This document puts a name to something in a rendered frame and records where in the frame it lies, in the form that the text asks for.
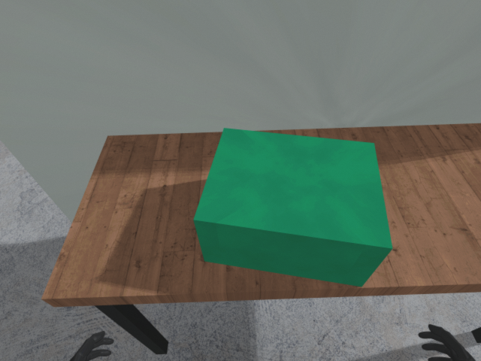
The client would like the table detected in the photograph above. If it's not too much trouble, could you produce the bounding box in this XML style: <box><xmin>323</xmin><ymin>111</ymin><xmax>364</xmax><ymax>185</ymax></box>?
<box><xmin>41</xmin><ymin>123</ymin><xmax>481</xmax><ymax>354</ymax></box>

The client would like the carton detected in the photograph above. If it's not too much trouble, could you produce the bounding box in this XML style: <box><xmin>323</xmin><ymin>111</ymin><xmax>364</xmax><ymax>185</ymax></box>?
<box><xmin>194</xmin><ymin>128</ymin><xmax>392</xmax><ymax>287</ymax></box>

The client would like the right robot hand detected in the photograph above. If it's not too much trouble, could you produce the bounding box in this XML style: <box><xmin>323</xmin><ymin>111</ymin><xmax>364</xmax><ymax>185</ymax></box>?
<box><xmin>419</xmin><ymin>324</ymin><xmax>476</xmax><ymax>361</ymax></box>

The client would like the left robot hand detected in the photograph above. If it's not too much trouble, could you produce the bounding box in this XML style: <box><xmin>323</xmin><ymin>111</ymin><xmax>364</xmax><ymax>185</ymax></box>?
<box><xmin>70</xmin><ymin>331</ymin><xmax>114</xmax><ymax>361</ymax></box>

